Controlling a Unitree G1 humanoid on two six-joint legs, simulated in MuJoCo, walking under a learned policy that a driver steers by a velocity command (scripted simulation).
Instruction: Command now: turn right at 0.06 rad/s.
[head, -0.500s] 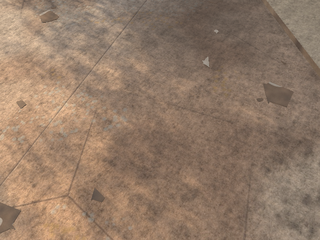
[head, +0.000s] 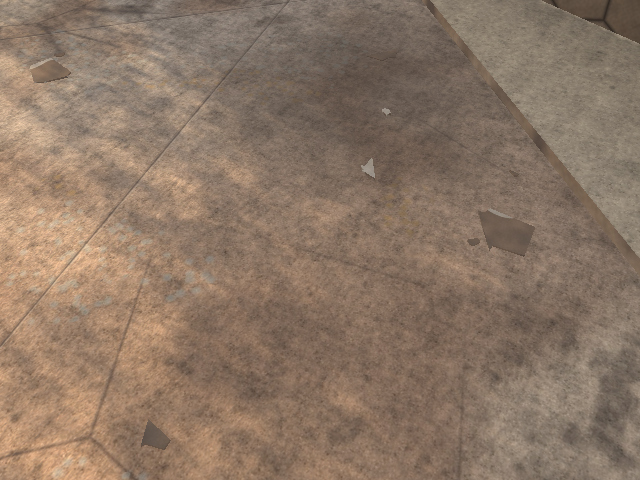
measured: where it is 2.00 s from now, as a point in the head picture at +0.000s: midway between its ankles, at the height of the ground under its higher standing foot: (324, 438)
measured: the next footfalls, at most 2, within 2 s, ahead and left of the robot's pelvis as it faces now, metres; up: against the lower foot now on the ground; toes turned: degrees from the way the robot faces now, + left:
right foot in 1.08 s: +0.13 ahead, -0.14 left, +0.00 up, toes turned -1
left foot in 1.58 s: +0.47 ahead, +0.09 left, +0.00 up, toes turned +12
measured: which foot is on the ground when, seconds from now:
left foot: down 0.00-1.00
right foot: down 0.00-0.82, up 0.84-1.00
